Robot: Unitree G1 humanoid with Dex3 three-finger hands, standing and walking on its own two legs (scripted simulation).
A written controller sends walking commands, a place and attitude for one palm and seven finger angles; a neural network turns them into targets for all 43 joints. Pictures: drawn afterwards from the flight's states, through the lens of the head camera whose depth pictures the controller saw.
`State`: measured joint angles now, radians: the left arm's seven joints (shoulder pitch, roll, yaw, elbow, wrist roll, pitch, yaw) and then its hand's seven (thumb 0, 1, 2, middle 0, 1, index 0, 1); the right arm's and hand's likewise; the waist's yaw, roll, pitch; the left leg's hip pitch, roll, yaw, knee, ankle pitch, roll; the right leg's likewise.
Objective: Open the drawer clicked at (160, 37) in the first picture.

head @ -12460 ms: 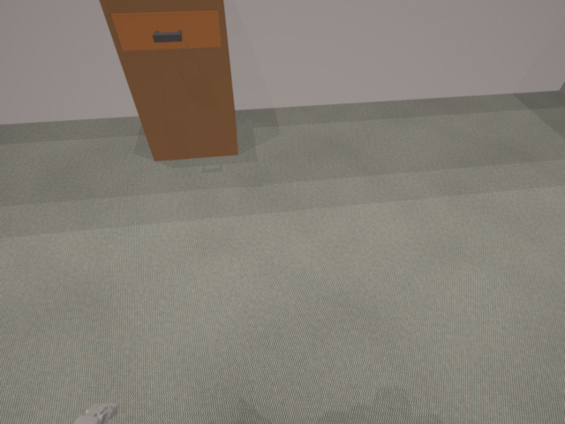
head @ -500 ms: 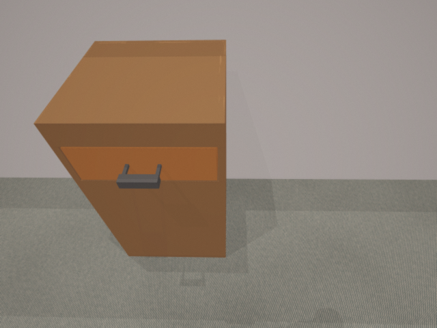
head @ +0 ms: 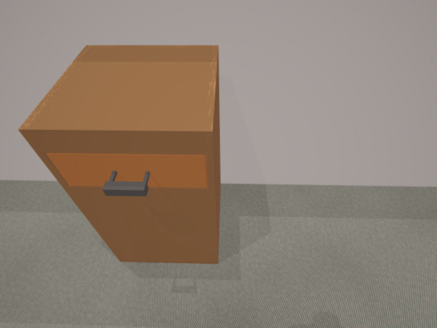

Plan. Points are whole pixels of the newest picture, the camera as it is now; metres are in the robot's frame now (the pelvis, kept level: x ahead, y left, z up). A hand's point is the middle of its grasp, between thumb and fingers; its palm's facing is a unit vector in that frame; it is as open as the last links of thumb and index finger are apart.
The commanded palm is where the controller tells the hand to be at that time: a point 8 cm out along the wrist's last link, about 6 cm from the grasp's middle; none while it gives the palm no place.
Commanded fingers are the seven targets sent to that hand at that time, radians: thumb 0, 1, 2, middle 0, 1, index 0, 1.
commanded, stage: come to a stop and stand still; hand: left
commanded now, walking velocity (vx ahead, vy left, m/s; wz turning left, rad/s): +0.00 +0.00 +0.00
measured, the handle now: (128, 181) +0.48 +0.29 -0.10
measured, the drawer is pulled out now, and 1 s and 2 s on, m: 0.00 0.00 0.00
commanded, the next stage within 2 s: look again from close up in 0.16 s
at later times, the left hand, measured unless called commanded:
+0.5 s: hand out of the picture +0.01 +0.19 -0.18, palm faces -0.02 -0.97 -0.22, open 7.4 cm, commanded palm none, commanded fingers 0.00 0.90 0.90 -0.20 -0.30 -0.20 -0.30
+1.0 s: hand out of the picture +0.11 +0.20 -0.12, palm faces -0.08 -0.88 -0.48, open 7.5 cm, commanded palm +0.11 +0.23 -0.06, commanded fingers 0.00 0.74 0.83 -0.21 -0.41 -0.21 -0.41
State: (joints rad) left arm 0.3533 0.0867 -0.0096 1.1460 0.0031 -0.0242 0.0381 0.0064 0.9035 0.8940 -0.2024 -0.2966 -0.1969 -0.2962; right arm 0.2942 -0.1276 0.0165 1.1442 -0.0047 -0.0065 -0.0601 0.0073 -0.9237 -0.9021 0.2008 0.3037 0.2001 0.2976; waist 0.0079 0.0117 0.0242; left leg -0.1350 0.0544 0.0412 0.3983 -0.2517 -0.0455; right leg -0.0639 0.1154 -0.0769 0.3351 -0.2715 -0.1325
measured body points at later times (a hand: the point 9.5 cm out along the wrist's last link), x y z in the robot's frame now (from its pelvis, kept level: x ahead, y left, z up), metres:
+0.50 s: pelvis -0.02 +0.02 -0.01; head -0.01 +0.00 +0.44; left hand +0.01 +0.25 -0.16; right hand -0.07 -0.21 -0.17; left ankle -0.04 +0.11 -0.74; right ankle -0.02 -0.11 -0.71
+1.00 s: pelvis +0.01 +0.00 -0.01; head +0.02 -0.01 +0.44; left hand +0.11 +0.24 -0.09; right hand +0.03 -0.24 -0.16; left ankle -0.04 +0.11 -0.74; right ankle +0.00 -0.13 -0.74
